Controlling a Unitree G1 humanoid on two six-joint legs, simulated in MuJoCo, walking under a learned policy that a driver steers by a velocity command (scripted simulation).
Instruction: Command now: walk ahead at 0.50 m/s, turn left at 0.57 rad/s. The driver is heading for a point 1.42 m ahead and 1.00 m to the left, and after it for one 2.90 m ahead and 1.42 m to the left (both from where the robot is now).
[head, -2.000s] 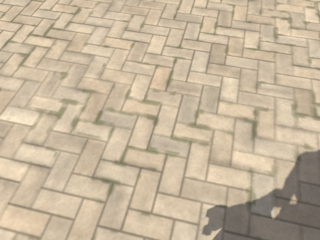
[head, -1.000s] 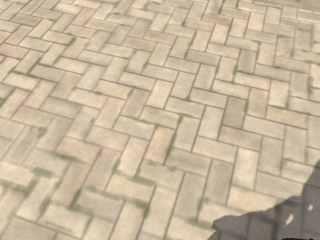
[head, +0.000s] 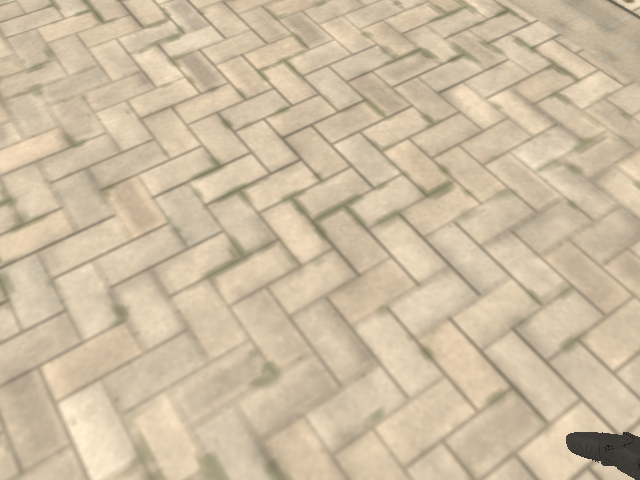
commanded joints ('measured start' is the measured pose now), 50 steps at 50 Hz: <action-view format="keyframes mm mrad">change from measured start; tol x32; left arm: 1 -108 139 10 -168 -34 -78 -20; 50 -53 112 2 -151 -5 -53 -15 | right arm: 1 327 -194 -64 5 -7 -23 -11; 43 -80 -51 -7 -77 5 2 13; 50 351 -262 -85 -18 4 -3 -14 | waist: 1 -179 131 -290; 21 -25 118 -120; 23 -4 -292 -392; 43 21 -75 30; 50 -177 166 -418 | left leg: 1 839 330 -714 -348 -161 267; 8 295 176 -349 -418 280 209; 20 371 151 -465 -222 97 86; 25 -296 21 -222 667 -326 -82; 43 -130 104 -8 12 101 -48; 47 320 -40 83 -94 22 57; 50 925 355 -861 -350 -292 313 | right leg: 1 -753 44 197 502 35 -41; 21 -108 72 172 -446 456 -68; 24 470 -345 895 -560 2 -298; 37 53 -166 94 -724 578 -209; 47 116 -160 -115 -229 1159 -107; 49 -571 88 -10 419 -66 -8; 50 -673 85 195 515 -70 -21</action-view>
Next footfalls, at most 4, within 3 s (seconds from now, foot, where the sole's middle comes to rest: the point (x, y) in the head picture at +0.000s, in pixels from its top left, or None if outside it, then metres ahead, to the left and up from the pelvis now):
0.44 right None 0.44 -0.09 -0.75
0.96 left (218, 402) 0.57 0.27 -0.75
1.44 right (223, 265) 0.92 0.32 -0.75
1.94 left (59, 289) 0.83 0.69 -0.75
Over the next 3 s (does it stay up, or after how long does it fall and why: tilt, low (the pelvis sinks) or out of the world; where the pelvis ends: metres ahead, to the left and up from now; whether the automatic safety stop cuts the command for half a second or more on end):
stays up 1.24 0.94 0.01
